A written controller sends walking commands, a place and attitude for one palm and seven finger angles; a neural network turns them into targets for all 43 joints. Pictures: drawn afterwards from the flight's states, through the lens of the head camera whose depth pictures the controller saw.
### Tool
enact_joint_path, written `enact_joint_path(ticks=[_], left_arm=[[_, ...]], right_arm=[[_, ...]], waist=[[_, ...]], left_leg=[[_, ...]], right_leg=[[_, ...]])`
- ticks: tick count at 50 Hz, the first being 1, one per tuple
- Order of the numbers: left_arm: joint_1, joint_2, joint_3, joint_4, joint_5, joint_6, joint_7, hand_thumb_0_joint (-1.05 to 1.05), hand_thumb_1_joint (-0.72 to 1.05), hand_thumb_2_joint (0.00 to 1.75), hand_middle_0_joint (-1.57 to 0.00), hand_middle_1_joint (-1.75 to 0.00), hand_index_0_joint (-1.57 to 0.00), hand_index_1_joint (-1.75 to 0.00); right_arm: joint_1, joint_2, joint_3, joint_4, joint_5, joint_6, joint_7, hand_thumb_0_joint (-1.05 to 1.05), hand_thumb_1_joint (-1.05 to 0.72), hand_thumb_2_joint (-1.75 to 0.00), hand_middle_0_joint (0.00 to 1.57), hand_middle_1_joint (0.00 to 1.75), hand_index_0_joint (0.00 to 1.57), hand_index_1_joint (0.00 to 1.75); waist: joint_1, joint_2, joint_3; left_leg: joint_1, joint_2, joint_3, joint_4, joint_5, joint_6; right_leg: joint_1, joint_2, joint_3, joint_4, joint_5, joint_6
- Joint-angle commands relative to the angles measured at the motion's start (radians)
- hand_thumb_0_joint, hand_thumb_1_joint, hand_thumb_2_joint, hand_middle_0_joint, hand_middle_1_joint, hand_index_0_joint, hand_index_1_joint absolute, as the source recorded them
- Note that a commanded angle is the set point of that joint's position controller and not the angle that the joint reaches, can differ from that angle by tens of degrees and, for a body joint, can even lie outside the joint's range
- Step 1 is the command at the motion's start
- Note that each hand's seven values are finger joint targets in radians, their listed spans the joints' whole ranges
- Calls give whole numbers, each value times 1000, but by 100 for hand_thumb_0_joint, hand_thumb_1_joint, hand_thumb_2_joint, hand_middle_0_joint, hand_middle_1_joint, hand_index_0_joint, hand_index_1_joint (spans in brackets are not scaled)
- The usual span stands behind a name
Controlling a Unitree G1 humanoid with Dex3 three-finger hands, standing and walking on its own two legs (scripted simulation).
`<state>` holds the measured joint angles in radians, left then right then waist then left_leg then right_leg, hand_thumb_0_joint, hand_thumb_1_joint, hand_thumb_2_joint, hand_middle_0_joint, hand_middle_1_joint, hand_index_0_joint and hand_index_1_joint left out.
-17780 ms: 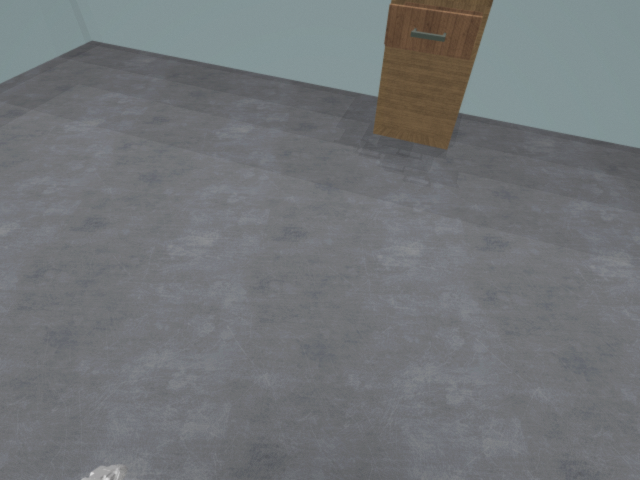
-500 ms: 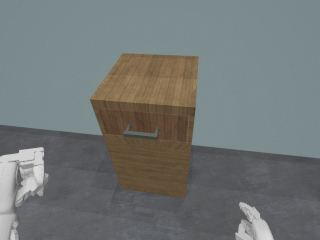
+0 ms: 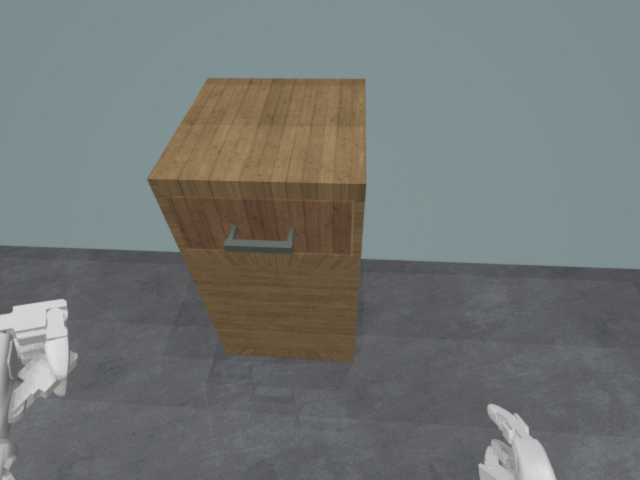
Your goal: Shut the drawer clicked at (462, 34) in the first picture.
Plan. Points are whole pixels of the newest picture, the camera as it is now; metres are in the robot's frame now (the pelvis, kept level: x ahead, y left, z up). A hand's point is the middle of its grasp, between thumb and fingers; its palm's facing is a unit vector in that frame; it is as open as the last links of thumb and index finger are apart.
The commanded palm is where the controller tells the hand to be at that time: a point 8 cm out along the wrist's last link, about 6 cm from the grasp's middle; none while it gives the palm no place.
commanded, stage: step back with the hand held close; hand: left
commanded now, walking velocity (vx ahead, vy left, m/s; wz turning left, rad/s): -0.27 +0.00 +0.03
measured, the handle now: (260, 238) +0.60 +0.18 -0.13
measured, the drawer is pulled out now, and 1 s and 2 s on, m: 0.00 0.00 0.00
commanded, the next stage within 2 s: stop stepping back and stand still in 1.42 s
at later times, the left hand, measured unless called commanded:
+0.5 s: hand (15, 429) +0.13 +0.26 +0.15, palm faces +0.39 -0.81 -0.44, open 3.2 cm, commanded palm +0.07 +0.30 +0.17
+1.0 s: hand out of the picture +0.10 +0.26 +0.16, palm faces +0.39 -0.76 -0.52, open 3.2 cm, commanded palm +0.03 +0.30 +0.17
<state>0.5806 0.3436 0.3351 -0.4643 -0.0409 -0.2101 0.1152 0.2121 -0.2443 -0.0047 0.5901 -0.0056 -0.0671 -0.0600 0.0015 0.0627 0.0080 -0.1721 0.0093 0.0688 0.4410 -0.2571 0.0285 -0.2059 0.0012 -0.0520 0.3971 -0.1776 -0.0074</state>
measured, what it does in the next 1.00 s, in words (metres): steps on the spot: right foot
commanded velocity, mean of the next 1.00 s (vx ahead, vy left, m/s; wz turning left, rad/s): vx -0.33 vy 0.00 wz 0.00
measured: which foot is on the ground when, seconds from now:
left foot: down 0.00-1.00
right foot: down 0.00-0.92, up 0.94-0.98, down 1.00-1.00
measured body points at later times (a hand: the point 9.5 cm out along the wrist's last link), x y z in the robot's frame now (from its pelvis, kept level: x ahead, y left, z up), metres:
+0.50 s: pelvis -0.05 +0.01 -0.01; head -0.04 +0.02 +0.44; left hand +0.11 +0.30 +0.18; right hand +0.13 -0.22 -0.09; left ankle -0.01 +0.10 -0.74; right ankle +0.02 -0.11 -0.74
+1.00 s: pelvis -0.09 +0.01 -0.02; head -0.06 +0.03 +0.43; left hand +0.08 +0.30 +0.19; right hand +0.09 -0.23 -0.09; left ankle -0.01 +0.10 -0.74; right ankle -0.04 -0.12 -0.73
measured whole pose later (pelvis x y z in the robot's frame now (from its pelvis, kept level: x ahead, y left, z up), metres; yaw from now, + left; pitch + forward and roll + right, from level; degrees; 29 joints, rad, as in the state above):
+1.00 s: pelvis -0.09 +0.01 -0.02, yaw +3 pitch +1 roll -2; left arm 0.59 0.44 0.43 -0.60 0.01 -0.32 0.14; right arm 0.21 -0.20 -0.03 0.57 -0.01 -0.09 -0.07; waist -0.03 -0.01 0.04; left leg -0.46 -0.01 0.01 0.65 -0.22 0.06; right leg -0.42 0.06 0.04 0.69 -0.23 0.02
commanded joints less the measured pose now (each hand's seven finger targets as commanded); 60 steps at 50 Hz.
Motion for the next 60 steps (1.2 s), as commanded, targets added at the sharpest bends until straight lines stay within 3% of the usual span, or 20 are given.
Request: enact_joint_path(ticks=[1,5,9,13,16,21,23,28,31,35,40,43,46,48,49,53,55,56,58,60], left_arm=[[46,206,164,-240,-5,-72,33,0,90,90,-140,-160,-140,-160],[55,197,160,-232,-7,-72,38,0,90,90,-140,-160,-140,-160],[48,189,149,-237,-3,-76,42,0,90,90,-140,-160,-140,-160],[26,178,136,-249,9,-81,46,0,90,90,-140,-160,-140,-160],[-4,192,147,-268,17,-89,53,0,90,90,-140,-160,-140,-160],[-22,192,140,-313,22,-105,61,0,90,90,-140,-160,-140,-160],[-6,189,142,-306,24,-110,66,0,90,90,-140,-160,-140,-160],[6,190,167,-323,39,-124,66,0,90,90,-140,-160,-140,-160],[1,207,196,-315,43,-130,61,0,90,90,-140,-160,-140,-160],[-3,196,179,-339,34,-137,48,0,90,90,-140,-160,-140,-160],[10,218,190,-340,24,-150,55,0,90,90,-140,-160,-140,-160],[31,227,202,-347,25,-159,62,0,90,90,-140,-160,-140,-160],[22,219,226,-350,44,-169,57,0,90,90,-140,-160,-140,-160],[6,227,239,-343,53,-169,53,0,90,90,-140,-160,-140,-160],[21,218,234,-333,44,-171,49,0,90,90,-140,-160,-140,-160],[19,205,194,-356,20,-190,28,0,90,90,-140,-160,-140,-160],[-5,218,181,-374,14,-195,30,0,90,90,-140,-160,-140,-160],[-10,231,181,-396,12,-192,33,0,90,90,-140,-160,-140,-160],[46,248,200,-363,3,-181,34,0,90,90,-140,-160,-140,-160],[45,265,206,-350,-4,-174,48,0,90,90,-140,-160,-140,-160]], right_arm=[[-124,-97,-47,-181,8,-35,-11,0,-90,-90,20,30,20,30],[-117,-92,-54,-185,13,-24,-16,0,-90,-90,20,30,20,30],[-112,-96,-56,-184,14,-27,-20,0,-90,-90,20,30,20,30],[-107,-101,-53,-186,12,-37,-21,0,-90,-90,20,30,20,30],[-102,-102,-54,-191,12,-47,-23,0,-90,-90,20,30,20,30],[-84,-106,-54,-187,4,-60,-20,0,-90,-90,20,30,20,30],[-85,-102,-50,-186,4,-65,-20,0,-90,-90,20,30,20,30],[-92,-107,-52,-197,6,-76,-22,0,-90,-90,20,30,20,30],[-95,-101,-59,-196,2,-81,-22,0,-90,-90,20,30,20,30],[-74,-102,-65,-179,4,-80,-12,0,-90,-90,20,30,20,30],[-70,-96,-73,-161,0,-66,-3,0,-90,-90,20,30,20,30],[-87,-96,-67,-165,-1,-60,-8,0,-90,-90,20,30,20,30],[-116,-112,-70,-185,-1,-75,-21,0,-90,-90,20,30,20,30],[-108,-105,-76,-179,-5,-84,-25,0,-90,-90,20,30,20,30],[-91,-102,-78,-170,-6,-89,-24,0,-90,-90,20,30,20,30],[-90,-109,-67,-125,-22,-109,-16,0,-90,-90,20,30,20,30],[-80,-100,-64,-113,-20,-107,-12,0,-90,-90,20,30,20,30],[-78,-92,-69,-113,-16,-104,-12,0,-90,-90,20,30,20,30],[-87,-81,-71,-135,-10,-84,-11,0,-90,-90,20,30,20,30],[-84,-65,-79,-129,2,-61,-7,0,-90,-90,20,30,20,30]], waist=[[16,-4,-166],[9,-41,-138],[6,-31,-109],[2,-7,-68],[-3,-33,-39],[-15,-45,-36],[-14,-16,-37],[-4,84,-68],[-3,42,-69],[-16,-37,-86],[-28,-113,-97],[-29,-34,-98],[-13,143,-99],[-9,118,-80],[-10,69,-66],[-17,39,-103],[-26,25,-205],[-29,-11,-260],[-29,-72,-220],[-35,-179,-163]], left_leg=[[-72,68,-106,-72,277,13],[-119,78,-111,-67,268,13],[-183,91,-128,-89,175,23],[-317,109,-152,-131,-63,47],[-401,97,-161,-124,-217,56],[-348,71,-160,-62,-260,47],[-351,86,-167,-84,-267,51],[-541,163,-236,-200,-330,85],[-605,159,-238,-164,-306,90],[-504,98,-182,-39,-229,66],[-346,38,-151,91,-234,34],[-357,84,-200,-10,-231,50],[-673,231,-328,-242,-429,117],[-696,267,-335,-230,-381,134],[-629,255,-324,-188,-286,130],[-353,183,-236,-52,50,83],[-167,118,-156,42,240,37],[-107,100,-132,77,246,21],[-148,54,-112,129,33,9],[-128,-20,-86,323,-90,-28]], right_leg=[[143,-73,72,39,287,-1],[126,-71,78,60,293,2],[115,-65,83,81,225,6],[139,-55,100,110,110,8],[140,-62,134,85,31,5],[27,-84,172,-7,-128,-13],[26,-69,153,13,-134,-6],[233,4,95,232,51,19],[275,6,123,269,140,18],[157,-49,205,195,194,-11],[-63,-133,287,12,-60,-59],[-59,-70,202,80,-75,-31],[238,55,95,390,28,22],[239,71,104,467,-28,27],[181,68,110,419,-46,19],[43,25,160,209,99,-2],[-31,-29,216,157,315,-13],[-43,-52,226,143,330,-11],[-106,-114,298,40,182,-39],[-251,-251,417,-127,-2,-120]])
